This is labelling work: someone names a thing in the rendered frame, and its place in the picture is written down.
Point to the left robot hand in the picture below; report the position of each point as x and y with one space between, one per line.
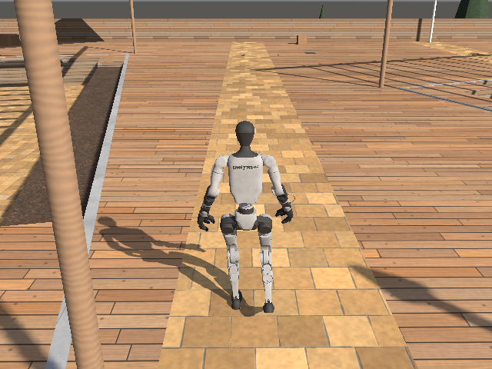
205 220

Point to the right robot upper arm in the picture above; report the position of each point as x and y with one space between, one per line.
274 174

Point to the robot right forearm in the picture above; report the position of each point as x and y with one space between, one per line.
284 200

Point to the left robot upper arm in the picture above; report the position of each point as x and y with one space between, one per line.
216 175

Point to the robot left thigh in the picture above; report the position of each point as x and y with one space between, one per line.
228 229

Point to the robot left forearm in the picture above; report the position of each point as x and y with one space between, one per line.
206 205

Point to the right robot hand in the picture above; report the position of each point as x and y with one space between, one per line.
289 214

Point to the humanoid robot head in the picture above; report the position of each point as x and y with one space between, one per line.
245 133

